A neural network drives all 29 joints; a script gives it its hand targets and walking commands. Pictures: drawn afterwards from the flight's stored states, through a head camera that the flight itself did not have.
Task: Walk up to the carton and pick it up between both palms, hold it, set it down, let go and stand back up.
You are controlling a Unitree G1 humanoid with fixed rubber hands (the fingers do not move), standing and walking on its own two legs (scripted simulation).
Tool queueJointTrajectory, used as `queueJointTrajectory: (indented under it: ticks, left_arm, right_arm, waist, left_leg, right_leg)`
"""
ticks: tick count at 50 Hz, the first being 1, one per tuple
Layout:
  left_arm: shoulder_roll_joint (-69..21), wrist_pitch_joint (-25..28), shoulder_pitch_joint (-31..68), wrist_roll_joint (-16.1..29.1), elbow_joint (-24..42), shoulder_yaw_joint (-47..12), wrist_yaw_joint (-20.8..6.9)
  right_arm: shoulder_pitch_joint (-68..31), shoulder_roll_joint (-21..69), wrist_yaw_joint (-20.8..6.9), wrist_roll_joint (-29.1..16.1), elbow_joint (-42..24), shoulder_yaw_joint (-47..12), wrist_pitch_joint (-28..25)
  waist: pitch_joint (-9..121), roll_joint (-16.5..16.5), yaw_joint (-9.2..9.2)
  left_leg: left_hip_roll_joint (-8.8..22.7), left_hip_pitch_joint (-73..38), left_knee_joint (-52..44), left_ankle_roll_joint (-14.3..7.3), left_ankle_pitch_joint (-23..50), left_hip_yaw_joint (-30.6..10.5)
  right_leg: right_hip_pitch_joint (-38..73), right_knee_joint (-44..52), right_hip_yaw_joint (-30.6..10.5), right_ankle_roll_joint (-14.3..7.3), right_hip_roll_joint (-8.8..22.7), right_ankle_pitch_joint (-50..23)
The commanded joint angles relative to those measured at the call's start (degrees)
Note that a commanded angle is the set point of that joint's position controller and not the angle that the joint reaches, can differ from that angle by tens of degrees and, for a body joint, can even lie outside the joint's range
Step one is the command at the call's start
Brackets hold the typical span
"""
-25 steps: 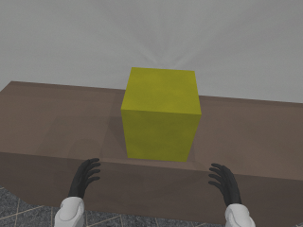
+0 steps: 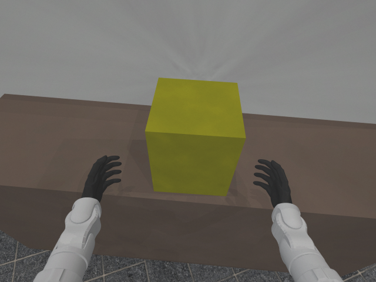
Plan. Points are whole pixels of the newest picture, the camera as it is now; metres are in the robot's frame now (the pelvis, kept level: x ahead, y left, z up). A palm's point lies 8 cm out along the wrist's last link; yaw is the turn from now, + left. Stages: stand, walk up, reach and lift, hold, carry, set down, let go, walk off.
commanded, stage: reach and lift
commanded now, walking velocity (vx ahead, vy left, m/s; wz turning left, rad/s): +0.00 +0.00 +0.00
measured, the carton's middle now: (193, 139) +0.49 -0.01 +0.01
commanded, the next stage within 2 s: none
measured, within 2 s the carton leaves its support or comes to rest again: neither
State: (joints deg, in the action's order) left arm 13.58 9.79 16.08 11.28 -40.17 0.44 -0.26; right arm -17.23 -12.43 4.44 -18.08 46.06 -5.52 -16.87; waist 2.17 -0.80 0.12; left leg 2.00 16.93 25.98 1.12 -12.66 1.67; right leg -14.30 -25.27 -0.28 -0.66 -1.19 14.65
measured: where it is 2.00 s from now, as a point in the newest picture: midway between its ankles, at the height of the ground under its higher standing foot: outside the picture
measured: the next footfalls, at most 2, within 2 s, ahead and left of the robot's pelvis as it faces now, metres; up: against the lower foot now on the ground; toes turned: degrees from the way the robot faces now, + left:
none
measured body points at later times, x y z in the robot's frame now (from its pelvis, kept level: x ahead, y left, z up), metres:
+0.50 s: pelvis -0.01 +0.00 +0.00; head +0.03 +0.00 +0.45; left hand +0.41 +0.21 +0.07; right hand +0.40 -0.20 +0.06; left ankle +0.00 +0.13 -0.74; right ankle -0.02 -0.11 -0.74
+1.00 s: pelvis -0.01 +0.00 -0.01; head +0.06 +0.00 +0.44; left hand +0.47 +0.20 +0.11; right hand +0.46 -0.20 +0.11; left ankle +0.00 +0.13 -0.74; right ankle -0.02 -0.11 -0.74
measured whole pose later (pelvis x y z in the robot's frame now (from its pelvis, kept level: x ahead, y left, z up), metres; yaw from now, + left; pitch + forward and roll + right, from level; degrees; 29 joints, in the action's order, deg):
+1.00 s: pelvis -0.01 +0.00 -0.01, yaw +0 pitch +18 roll -1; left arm 18.2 -3.6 57.9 15.3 -64.7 -0.3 3.0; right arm -54.9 -18.2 5.1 -22.0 62.7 -3.3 1.7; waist 11.8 0.2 -0.3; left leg 3.2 35.3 27.9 1.6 -10.5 0.4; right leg -31.6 -25.3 0.8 -0.9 -2.4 11.7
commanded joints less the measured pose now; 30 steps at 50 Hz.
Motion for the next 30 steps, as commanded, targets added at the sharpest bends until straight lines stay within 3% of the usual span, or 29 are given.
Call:
queueJointTrajectory:
  ticks: [1,7,12,21,30]
  left_arm:
    - [7.54,-2.1,28.28,2.24,12.23,0.18,1.77]
    - [9.12,-3.9,36.15,1.9,10.97,0.94,2.74]
    - [9.7,-6.05,39.28,-0.59,7.86,4.03,1.95]
    - [9.97,-9.88,47.9,-0.15,2.24,4.59,1.44]
    - [12.19,-9.08,58.71,1.98,-0.61,3.07,2.63]
  right_arm:
    - [-26.77,-8.82,-0.93,1.3,-15.21,6.45,3.55]
    - [-32.51,-10.69,-1.36,0.17,-14.23,6.52,6.7]
    - [-36.67,-12.41,-0.35,-1.15,-9.92,4.84,7.19]
    - [-47.58,-14.05,0.84,-1.58,-7.34,4.55,9.85]
    - [-57.31,-15.75,0.85,-2.82,-4.31,4.6,12.09]
  waist:
    - [21.49,1.06,-0.2]
    - [30.98,3.66,0.42]
    - [36.65,3.37,0.81]
    - [35.67,-0.61,0.48]
    - [45.4,1.94,0.12]
  left_leg:
    - [-1.31,-15.26,-1.82,0.72,13.77,0.43]
    - [-1.27,-15.76,0.47,1.2,19.63,0.16]
    - [-1.7,-16.02,2.11,1.49,25.96,0.13]
    - [-1.85,-13.23,1.46,0.52,22.38,0.55]
    - [-1.48,-13.87,3.88,1.66,25.34,0.02]
  right_leg:
    - [-3.36,5.74,0.8,0.85,-0.61,-10.01]
    - [-2.37,3.48,0.67,1.46,-0.68,-18.18]
    - [0.11,1.96,0.8,2.91,-1.0,-26.81]
    - [-0.17,2.35,1.4,3.91,-1.55,-26.24]
    - [-3.53,1.41,2.09,3.5,-1.88,-30.01]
